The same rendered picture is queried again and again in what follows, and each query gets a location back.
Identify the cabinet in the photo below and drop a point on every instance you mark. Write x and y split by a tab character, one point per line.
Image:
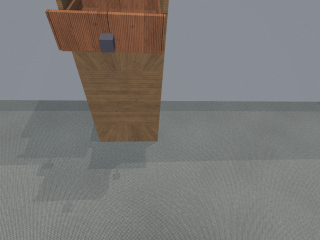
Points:
123	90

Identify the drawer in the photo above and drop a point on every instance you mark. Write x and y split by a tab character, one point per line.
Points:
138	25

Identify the handle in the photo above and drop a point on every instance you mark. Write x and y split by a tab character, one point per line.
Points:
107	42

